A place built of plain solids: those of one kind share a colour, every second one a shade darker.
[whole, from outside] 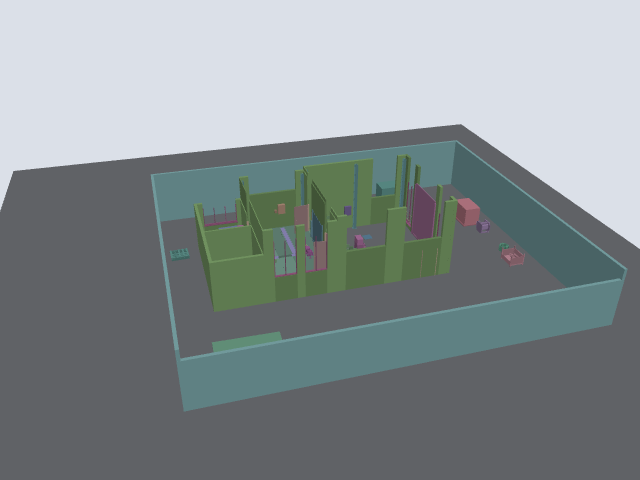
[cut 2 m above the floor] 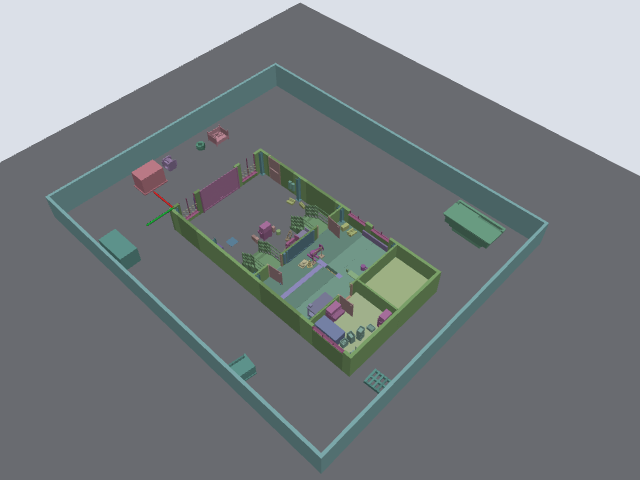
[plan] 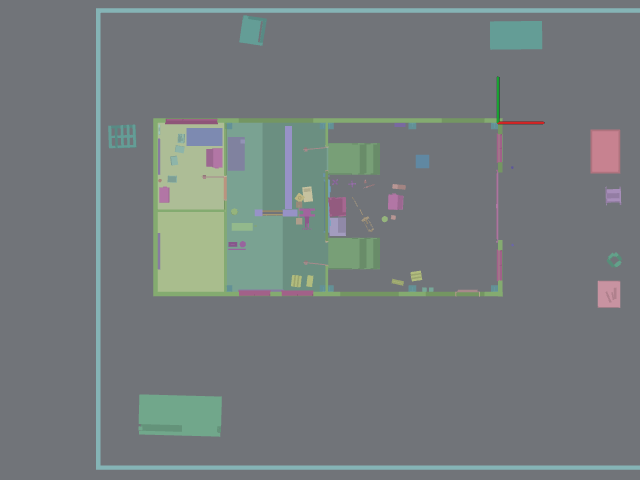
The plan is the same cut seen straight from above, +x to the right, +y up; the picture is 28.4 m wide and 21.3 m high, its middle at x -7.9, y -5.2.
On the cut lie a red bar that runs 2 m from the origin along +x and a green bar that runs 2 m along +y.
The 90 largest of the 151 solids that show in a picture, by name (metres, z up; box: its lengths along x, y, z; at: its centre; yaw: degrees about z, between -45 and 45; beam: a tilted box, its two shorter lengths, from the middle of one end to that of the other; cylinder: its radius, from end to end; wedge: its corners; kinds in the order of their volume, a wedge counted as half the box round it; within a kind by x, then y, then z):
{
 "yard_bound_1": {"box": [0.2, 20.49, 3.9], "at": [-17.74, -5.16, 1.9]},
 "yard_bound_2": {"box": [24.64, 0.2, 3.2], "at": [-5.52, -15.3, 1.55]},
 "yard_bound_3": {"box": [24.64, 0.2, 3.9], "at": [-5.52, 4.99, 1.9]},
 "yard_bound_4": {"box": [0.2, 20.49, 3.9], "at": [6.7, -5.16, 1.9]},
 "wall_1": {"box": [0.2, 3.8, 3.5], "at": [-15.2, -5.8, 1.7]},
 "wall_2": {"box": [0.2, 4.1, 3.5], "at": [-15.2, -1.85, 1.7]},
 "wall_3": {"box": [0.56, 0.2, 3.5], "at": [-15.03, 0.1, 1.7]},
 "wall_4": {"box": [3.2, 0.2, 3.5], "at": [-13.7, -7.6, 1.7]},
 "wall_5": {"box": [3.0, 0.06, 3.5], "at": [-13.6, -3.93, 1.7]},
 "wall_6": {"box": [3.0, 0.06, 3.5], "at": [-13.6, -3.87, 1.7]},
 "wall_7": {"box": [2.31, 0.2, 1.8], "at": [-13.6, 0.1, 0.85]},
 "wall_8": {"box": [0.36, 0.2, 3.5], "at": [-12.28, 0.1, 1.7]},
 "wall_9": {"box": [0.06, 3.6, 3.5], "at": [-12.13, -5.7, 1.7]},
 "wall_10": {"box": [0.06, 0.46, 3.5], "at": [-12.13, -3.67, 1.7]},
 "wall_11": {"box": [0.06, 2.35, 3.5], "at": [-12.13, -1.18, 1.7]},
 "wall_12": {"box": [0.06, 3.66, 5.1], "at": [-12.07, -5.67, 2.5]},
 "wall_13": {"box": [0.06, 2.35, 5.1], "at": [-12.07, -1.18, 2.5]},
 "wall_14": {"box": [0.61, 0.2, 5.1], "at": [-11.8, -7.6, 2.5]},
 "wall_15": {"box": [0.61, 0.2, 5.1], "at": [-11.8, 0.1, 2.5]},
 "wall_16": {"box": [1.41, 0.2, 1.8], "at": [-10.8, -7.6, 0.85]},
 "wall_17": {"box": [0.51, 0.2, 5.1], "at": [-9.85, -7.6, 2.5]},
 "wall_18": {"box": [3.31, 0.2, 3.7], "at": [-9.85, 0.1, 1.8]},
 "wall_19": {"box": [1.41, 0.2, 1.8], "at": [-8.9, -7.6, 0.85]},
 "wall_20": {"box": [0.61, 0.2, 5.1], "at": [-7.9, -7.6, 2.5]},
 "wall_21": {"box": [0.61, 0.2, 5.1], "at": [-7.9, 0.1, 2.5]},
 "wall_22": {"box": [0.06, 1.16, 5.1], "at": [-7.63, -6.92, 2.5]},
 "wall_23": {"box": [0.06, 3.11, 5.1], "at": [-7.63, -3.7, 2.5]},
 "wall_24": {"box": [0.06, 1.05, 5.1], "at": [-7.63, -0.53, 2.5]},
 "wall_25": {"box": [0.06, 3.11, 5.35], "at": [-7.57, -3.7, 2.62]},
 "wall_26": {"box": [0.06, 1.05, 5.35], "at": [-7.57, -0.53, 2.62]},
 "wall_27": {"box": [0.61, 0.2, 5.35], "at": [-7.3, -7.6, 2.62]},
 "wall_28": {"box": [2.61, 0.2, 2.85], "at": [-5.7, -7.6, 1.38]},
 "wall_29": {"box": [5.11, 0.2, 5.35], "at": [-5.05, 0.1, 2.62]},
 "wall_30": {"box": [1.21, 0.2, 5.35], "at": [-3.8, -7.6, 2.62]},
 "wall_31": {"box": [2.61, 0.2, 2.85], "at": [-1.9, -7.6, 1.38]},
 "wall_32": {"box": [1.91, 0.2, 2.25], "at": [-1.55, 0.1, 1.07]},
 "wall_33": {"box": [0.81, 0.2, 5.35], "at": [-0.2, -7.6, 2.62]},
 "wall_34": {"box": [0.81, 0.2, 5.35], "at": [-0.2, 0.1, 2.62]},
 "wall_35": {"box": [0.2, 0.71, 5.35], "at": [0.1, -7.35, 2.62]},
 "wall_36": {"box": [0.2, 0.46, 5.35], "at": [0.1, -5.42, 2.62]},
 "wall_37": {"box": [0.2, 0.46, 5.35], "at": [0.1, -1.98, 2.62]},
 "wall_38": {"box": [0.2, 0.71, 5.35], "at": [0.1, -0.15, 2.62]},
 "raised_floor_hall_1": {"box": [1.72, 7.63, 0.9], "at": [-11.31, -3.75, 0.4]},
 "raised_floor_hall_2": {"box": [0.9, 3.45, 0.9], "at": [-10.0, -5.84, 0.4]},
 "raised_floor_hall_3": {"box": [0.9, 3.95, 0.9], "at": [-10.0, -1.91, 0.4]},
 "raised_floor_hall_4": {"box": [2.02, 7.63, 0.9], "at": [-8.54, -3.75, 0.4]},
 "raised_floor_crib_1": {"box": [3.13, 4.03, 0.9], "at": [-13.6, -1.95, 0.4]},
 "raised_floor_grind_1": {"box": [3.13, 3.73, 0.9], "at": [-13.6, -5.7, 0.4]},
 "beyond_skip_1": {"box": [0.73, 1.39, 0.1], "at": [-15.47, -12.81, 1.07], "yaw": -1.5},
 "beyond_skip_2": {"box": [2.23, 1.3, 0.98], "at": [-14.13, -12.99, 0.43], "yaw": -1.5},
 "beyond_skip_3": {"box": [3.29, 1.63, 0.46], "at": [-14.11, -12.99, 0.79], "yaw": -1.5},
 "beyond_skip_4": {"box": [3.66, 1.32, 0.05], "at": [-14.1, -12.76, 1.21], "yaw": -1.5},
 "beyond_skip_5": {"box": [2.6, 1.45, 0.6], "at": [-14.09, -12.99, 0.62], "yaw": -1.5},
 "beyond_skip_6": {"box": [1.63, 1.09, 0.1], "at": [-13.2, -13.31, 1.07], "yaw": -1.5},
 "beyond_oil_tank_1": {"box": [1.32, 1.96, 0.13], "at": [4.76, -1.27, 0.01], "yaw": -0.1},
 "beyond_oil_tank_2": {"box": [1.17, 1.7, 1.35], "at": [4.76, -1.27, 0.62], "yaw": -0.1},
 "beyond_oil_tank_3": {"box": [1.16, 1.8, 1.4], "at": [4.76, -1.27, 0.64], "yaw": -0.1},
 "door_landing_1": {"box": [1.1, 1.4, 0.9], "at": [-6.99, -5.8, 0.4]},
 "door_landing_2": {"box": [1.1, 1.4, 0.9], "at": [-6.99, -1.6, 0.4]},
 "door_landing_3": {"box": [0.32, 1.4, 0.73], "at": [-6.3, -5.8, 0.32]},
 "door_landing_4": {"box": [0.32, 1.4, 0.73], "at": [-6.3, -1.6, 0.32]},
 "door_landing_5": {"box": [0.32, 1.4, 0.56], "at": [-6.0, -5.8, 0.23]},
 "door_landing_6": {"box": [0.32, 1.4, 0.56], "at": [-6.0, -1.6, 0.23]},
 "door_landing_7": {"box": [0.32, 1.4, 0.39], "at": [-5.7, -5.8, 0.14]},
 "door_landing_8": {"box": [0.32, 1.4, 0.39], "at": [-5.7, -1.6, 0.14]},
 "door_landing_9": {"box": [0.32, 1.4, 0.22], "at": [-5.4, -5.8, 0.06]},
 "door_landing_10": {"box": [0.32, 1.4, 0.22], "at": [-5.4, -1.6, 0.06]},
 "beyond_pallets_1": {"box": [0.8, 1.21, 0.85], "at": [-10.98, 4.11, 0.37], "yaw": -8.4},
 "beyond_pallets_2": {"box": [2.32, 1.26, 1.21], "at": [0.8, 3.88, 0.59], "yaw": 0.5},
 "roll_cab_1": {"box": [0.42, 0.66, 0.31], "at": [-14.83, -3.21, 1.81]},
 "roll_cab_2": {"box": [0.46, 0.85, 0.78], "at": [-12.45, -1.56, 1.35]},
 "roll_cab_3": {"box": [0.42, 0.83, 0.33], "at": [-12.43, -1.56, 1.9]},
 "roll_cab_4": {"box": [0.42, 0.66, 0.42], "at": [-4.67, -3.52, 0.97], "yaw": -2.2},
 "roll_cab_5": {"box": [0.46, 0.68, 0.65], "at": [-4.65, -3.52, 0.43], "yaw": -2.2},
 "sectional_door_1": {"box": [0.042, 3.08, 4.12], "at": [-0.01, -3.7, 2.01]},
 "cage_trolley_1": {"box": [0.66, 0.75, 0.62], "at": [-7.19, -3.77, 0.59], "yaw": 6.8},
 "cage_trolley_2": {"box": [0.33, 0.35, 0.8], "at": [-7.09, -3.54, 0.5], "yaw": 6.8},
 "door_leaf_1": {"box": [0.99, 0.044, 2.14], "at": [-8.15, -6.24, 1.87], "yaw": -6.1},
 "door_leaf_2": {"box": [0.99, 0.044, 2.14], "at": [-8.15, -1.15, 1.87], "yaw": 5.5},
 "door_leaf_3": {"box": [1.0, 0.044, 2.15], "at": [-1.35, -7.5, 1.02]},
 "cage_trolley_empty_1": {"box": [0.73, 0.81, 0.22], "at": [-7.12, -4.62, 0.06]},
 "cage_trolley_empty_2": {"box": [0.36, 0.67, 0.6], "at": [-6.93, -4.54, 1.0]},
 "beyond_cable_drum_1": {"box": [0.64, 0.48, 0.33], "at": [5.12, -3.24, 0.43], "yaw": 1.3},
 "beyond_cable_drum_2": {"box": [0.64, 0.23, 0.53], "at": [5.12, -3.24, 0.43], "yaw": 1.3},
 "shop_shutter_1": {"box": [0.027, 2.2, 2.35], "at": [-7.68, -3.7, 1.98]},
 "fitters_bench_1": {"box": [0.75, 1.5, 0.09], "at": [-11.61, -1.38, 1.68]},
 "radiator_1": {"box": [2.02, 0.1, 0.49], "at": [-10.49, -7.45, 1.05]},
 "beyond_stillage_1": {"box": [0.98, 1.18, 0.08], "at": [4.92, -7.61, 0.14]},
 "desk_1": {"box": [1.6, 0.8, 0.07], "at": [-13.03, -0.62, 1.54]},
 "wall_board_1": {"box": [0.51, 0.21, 0.7], "at": [-9.3, -0.1, 2.35]}
}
